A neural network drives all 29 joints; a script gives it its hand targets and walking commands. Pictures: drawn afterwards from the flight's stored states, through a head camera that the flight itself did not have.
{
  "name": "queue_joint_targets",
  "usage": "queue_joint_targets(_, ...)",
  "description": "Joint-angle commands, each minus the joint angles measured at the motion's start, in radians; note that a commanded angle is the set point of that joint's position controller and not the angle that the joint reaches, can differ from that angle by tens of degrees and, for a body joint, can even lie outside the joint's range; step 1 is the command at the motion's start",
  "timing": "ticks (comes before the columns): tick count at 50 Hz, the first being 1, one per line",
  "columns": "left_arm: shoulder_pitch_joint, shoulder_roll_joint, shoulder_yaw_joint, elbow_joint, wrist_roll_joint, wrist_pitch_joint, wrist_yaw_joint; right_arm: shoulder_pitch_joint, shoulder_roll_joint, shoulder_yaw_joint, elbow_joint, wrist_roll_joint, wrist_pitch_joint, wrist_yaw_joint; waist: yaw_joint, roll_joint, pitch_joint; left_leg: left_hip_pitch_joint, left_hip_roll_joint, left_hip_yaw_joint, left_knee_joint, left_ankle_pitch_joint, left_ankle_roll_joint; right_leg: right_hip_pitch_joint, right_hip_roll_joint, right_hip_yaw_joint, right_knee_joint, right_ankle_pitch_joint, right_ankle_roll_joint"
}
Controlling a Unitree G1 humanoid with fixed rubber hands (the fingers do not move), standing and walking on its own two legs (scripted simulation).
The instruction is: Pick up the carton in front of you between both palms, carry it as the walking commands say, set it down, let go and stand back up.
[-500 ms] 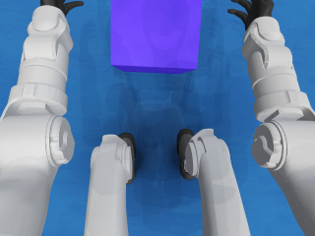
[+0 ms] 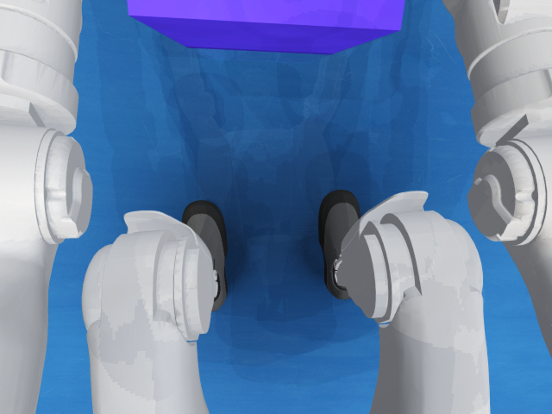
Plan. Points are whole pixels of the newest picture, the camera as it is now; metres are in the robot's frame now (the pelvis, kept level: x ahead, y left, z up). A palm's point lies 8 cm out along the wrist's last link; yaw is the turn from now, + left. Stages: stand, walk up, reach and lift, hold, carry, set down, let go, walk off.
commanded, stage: reach and lift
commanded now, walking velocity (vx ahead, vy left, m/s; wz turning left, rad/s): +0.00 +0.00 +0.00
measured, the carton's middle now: out of the picture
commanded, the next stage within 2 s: none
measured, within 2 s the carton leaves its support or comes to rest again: leaves its support in 0.78 s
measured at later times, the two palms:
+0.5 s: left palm out of the picture +0.59 +0.15 -0.17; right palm out of the picture +0.57 -0.15 -0.17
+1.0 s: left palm out of the picture +0.55 +0.15 -0.05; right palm out of the picture +0.54 -0.15 -0.05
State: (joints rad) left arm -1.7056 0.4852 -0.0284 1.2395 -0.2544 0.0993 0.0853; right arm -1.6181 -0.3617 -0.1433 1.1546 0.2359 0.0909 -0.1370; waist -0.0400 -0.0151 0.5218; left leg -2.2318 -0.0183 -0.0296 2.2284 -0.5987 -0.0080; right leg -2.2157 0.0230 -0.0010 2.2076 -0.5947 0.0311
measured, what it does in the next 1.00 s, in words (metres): stands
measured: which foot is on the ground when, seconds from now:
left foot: down 0.00-1.00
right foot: down 0.00-1.00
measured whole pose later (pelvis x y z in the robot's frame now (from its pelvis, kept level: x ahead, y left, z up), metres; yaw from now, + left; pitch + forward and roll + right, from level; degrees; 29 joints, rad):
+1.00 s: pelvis +0.00 +0.00 +0.03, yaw +1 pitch +40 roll -1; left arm -1.34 0.18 0.31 0.84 0.07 0.36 0.10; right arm -1.27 -0.11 -0.41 0.76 -0.03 0.35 -0.13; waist -0.02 -0.01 0.09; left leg -2.22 -0.05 -0.04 2.09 -0.58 -0.03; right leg -2.21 0.06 0.03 2.09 -0.58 0.05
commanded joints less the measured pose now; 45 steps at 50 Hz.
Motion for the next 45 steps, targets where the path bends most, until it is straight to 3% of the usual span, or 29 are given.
queue_joint_targets(1, -0.358, 0.108, -0.008, -0.139, -0.016, -0.026, 0.005, -0.302, -0.148, -0.003, -0.122, 0.009, -0.027, -0.003, -0.041, 0.092, -1.483, 0.745, -0.007, 0.033, -0.114, 0.471, -0.019, 0.637, 0.012, -0.062, -0.123, 0.480, 0.009)
queue_joint_targets(4, -0.284, 0.086, -0.001, -0.110, -0.006, -0.023, 0.009, -0.241, -0.119, 0.008, -0.098, 0.011, -0.026, -0.004, -0.027, 0.087, -1.499, 0.748, -0.014, 0.038, -0.116, 0.492, -0.020, 0.651, 0.021, -0.064, -0.122, 0.497, 0.011)
queue_joint_targets(9, -0.203, 0.051, 0.052, -0.058, 0.048, -0.025, -0.004, -0.179, -0.073, -0.022, -0.059, -0.033, -0.028, 0.010, -0.013, 0.058, -1.306, 0.588, -0.016, 0.035, -0.144, 0.412, -0.014, 0.568, 0.026, -0.050, -0.137, 0.435, 0.017)
queue_joint_targets(13, -0.236, 0.044, 0.070, -0.083, 0.065, -0.031, -0.008, -0.211, -0.072, -0.038, -0.088, -0.051, -0.031, 0.011, -0.015, 0.058, -1.288, 0.574, -0.016, 0.034, -0.153, 0.377, -0.011, 0.561, 0.027, -0.044, -0.147, 0.404, 0.012)
queue_joint_targets(18, -0.325, -0.061, 0.007, -0.104, 0.031, -0.024, -0.017, -0.296, 0.023, 0.013, -0.118, -0.028, -0.022, 0.020, -0.018, 0.064, -1.285, 0.611, -0.023, 0.038, -0.164, 0.328, -0.013, 0.594, 0.036, -0.050, -0.162, 0.360, 0.005)
queue_joint_targets(21, -0.352, -0.132, 0.012, -0.101, 0.056, -0.013, -0.028, -0.320, 0.073, -0.010, -0.112, -0.077, -0.012, 0.025, -0.031, 0.066, -1.247, 0.626, -0.037, 0.033, -0.168, 0.301, -0.014, 0.615, 0.045, -0.054, -0.171, 0.331, -0.001)
queue_joint_targets(25, -0.461, -0.815, -0.055, -0.119, 0.092, 0.040, -0.202, -0.493, 0.744, 0.082, -0.142, -0.115, 0.050, 0.209, -0.019, 0.074, -1.119, 0.583, -0.076, 0.051, -0.150, 0.274, -0.004, 0.560, 0.082, -0.062, -0.141, 0.285, -0.007)
queue_joint_targets(27, -0.401, -0.984, -0.021, -0.143, 0.126, 0.074, -0.275, -0.496, 0.896, 0.083, -0.186, -0.137, 0.090, 0.285, -0.013, 0.068, -1.072, 0.532, -0.086, 0.066, -0.143, 0.250, 0.009, 0.510, 0.089, -0.077, -0.137, 0.256, -0.015)
queue_joint_targets(30, -0.367, -1.081, -0.007, -0.196, 0.133, 0.106, -0.322, -0.482, 0.981, 0.097, -0.238, -0.134, 0.127, 0.338, -0.018, 0.060, -1.087, 0.507, -0.090, 0.074, -0.133, 0.259, 0.020, 0.484, 0.086, -0.086, -0.126, 0.266, -0.025)
queue_joint_targets(34, -0.413, -1.136, -0.078, -0.307, 0.084, 0.130, -0.329, -0.502, 1.051, 0.168, -0.328, -0.069, 0.150, 0.351, -0.016, 0.053, -1.251, 0.574, -0.089, 0.080, -0.130, 0.299, 0.023, 0.551, 0.084, -0.088, -0.115, 0.317, -0.034)
queue_joint_targets(39, -0.497, -1.244, -0.186, -0.567, 0.008, 0.145, -0.297, -0.563, 1.162, 0.278, -0.520, 0.028, 0.170, 0.332, -0.004, 0.072, -1.827, 0.854, -0.101, 0.091, -0.128, 0.585, 0.014, 0.749, 0.099, -0.092, -0.118, 0.584, -0.027)
queue_joint_targets(42, -0.504, -1.300, -0.197, -0.711, 0.036, 0.179, -0.277, -0.535, 1.194, 0.287, -0.627, 0.009, 0.211, 0.327, -0.007, 0.090, -2.152, 0.989, -0.116, 0.092, -0.159, 0.715, 0.011, 0.762, 0.113, -0.097, -0.161, 0.679, -0.011)
queue_joint_targets(43, -0.476, -1.335, -0.211, -0.715, 0.058, 0.193, -0.266, -0.527, 1.243, 0.312, -0.636, 0.000, 0.221, 0.317, 0.013, 0.106, -2.202, 1.011, -0.121, 0.098, -0.170, 0.718, 0.004, 0.738, 0.118, -0.108, -0.165, 0.662, -0.003)
queue_joint_targets(45, -0.383, -1.369, -0.190, -0.684, 0.096, 0.220, -0.255, -0.487, 1.255, 0.314, -0.636, -0.026, 0.241, 0.312, 0.022, 0.092, -2.161, 0.983, -0.126, 0.105, -0.211, 0.670, -0.003, 0.703, 0.125, -0.115, -0.212, 0.602, 0.006)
